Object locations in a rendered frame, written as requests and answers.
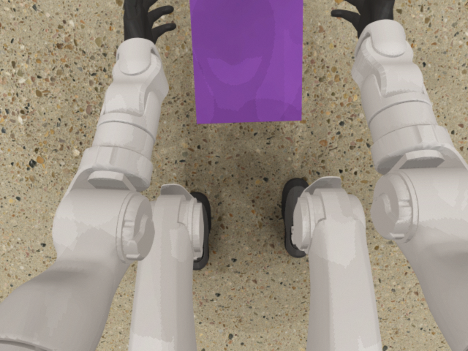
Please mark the robot left forearm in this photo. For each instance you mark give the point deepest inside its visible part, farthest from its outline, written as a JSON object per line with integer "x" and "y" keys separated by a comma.
{"x": 120, "y": 156}

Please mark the robot right shin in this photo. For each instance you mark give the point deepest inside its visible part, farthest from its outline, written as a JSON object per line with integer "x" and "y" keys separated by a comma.
{"x": 331, "y": 182}

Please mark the robot right forearm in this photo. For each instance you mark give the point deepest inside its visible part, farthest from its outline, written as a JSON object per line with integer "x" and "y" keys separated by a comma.
{"x": 398, "y": 110}

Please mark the robot right foot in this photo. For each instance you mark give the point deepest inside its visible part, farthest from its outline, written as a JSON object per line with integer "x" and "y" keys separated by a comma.
{"x": 291, "y": 191}

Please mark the robot left hand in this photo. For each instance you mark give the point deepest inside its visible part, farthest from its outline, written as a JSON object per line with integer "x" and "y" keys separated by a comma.
{"x": 138, "y": 21}

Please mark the left robot upper arm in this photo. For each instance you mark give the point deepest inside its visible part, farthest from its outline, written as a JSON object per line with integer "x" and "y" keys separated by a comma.
{"x": 98, "y": 233}

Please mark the robot right hand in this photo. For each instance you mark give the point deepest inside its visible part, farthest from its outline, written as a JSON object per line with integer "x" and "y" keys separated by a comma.
{"x": 370, "y": 11}

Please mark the right robot upper arm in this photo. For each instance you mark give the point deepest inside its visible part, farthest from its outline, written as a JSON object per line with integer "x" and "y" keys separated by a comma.
{"x": 425, "y": 211}

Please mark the carton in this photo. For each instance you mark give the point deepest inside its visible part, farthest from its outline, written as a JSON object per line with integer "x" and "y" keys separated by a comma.
{"x": 247, "y": 59}

